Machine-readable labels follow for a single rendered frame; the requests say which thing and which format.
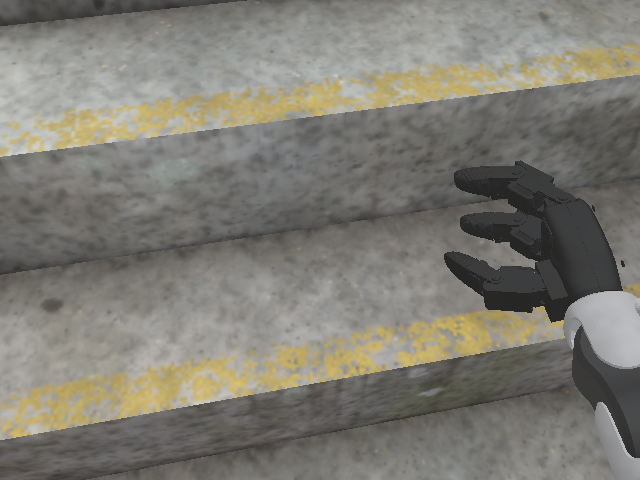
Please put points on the robot right hand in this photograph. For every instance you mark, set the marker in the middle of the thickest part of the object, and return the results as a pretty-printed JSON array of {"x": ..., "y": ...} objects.
[{"x": 550, "y": 226}]

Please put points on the robot right forearm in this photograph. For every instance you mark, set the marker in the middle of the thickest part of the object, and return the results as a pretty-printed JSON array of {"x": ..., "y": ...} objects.
[{"x": 603, "y": 330}]

